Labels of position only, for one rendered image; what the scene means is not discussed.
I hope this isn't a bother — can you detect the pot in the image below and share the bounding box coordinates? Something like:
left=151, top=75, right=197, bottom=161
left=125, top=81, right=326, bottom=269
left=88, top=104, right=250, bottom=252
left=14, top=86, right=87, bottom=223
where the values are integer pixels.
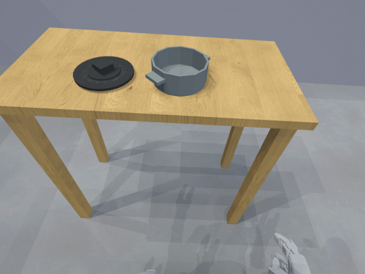
left=145, top=46, right=210, bottom=96

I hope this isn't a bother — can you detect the lid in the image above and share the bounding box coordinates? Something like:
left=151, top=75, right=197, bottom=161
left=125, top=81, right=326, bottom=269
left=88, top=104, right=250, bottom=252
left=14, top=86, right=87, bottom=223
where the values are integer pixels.
left=73, top=56, right=134, bottom=91

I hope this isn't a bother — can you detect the knob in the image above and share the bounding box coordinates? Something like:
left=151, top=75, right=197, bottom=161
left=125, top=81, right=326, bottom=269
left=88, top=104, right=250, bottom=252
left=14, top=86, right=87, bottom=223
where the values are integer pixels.
left=92, top=58, right=114, bottom=74

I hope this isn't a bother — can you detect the robot right hand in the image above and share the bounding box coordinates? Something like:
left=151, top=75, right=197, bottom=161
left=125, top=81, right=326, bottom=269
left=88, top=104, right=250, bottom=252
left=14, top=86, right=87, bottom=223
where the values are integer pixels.
left=269, top=233, right=311, bottom=274

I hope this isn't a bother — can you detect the table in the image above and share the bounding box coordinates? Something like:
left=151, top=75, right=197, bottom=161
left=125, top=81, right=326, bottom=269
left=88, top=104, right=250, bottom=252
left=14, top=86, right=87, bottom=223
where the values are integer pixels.
left=0, top=27, right=319, bottom=224

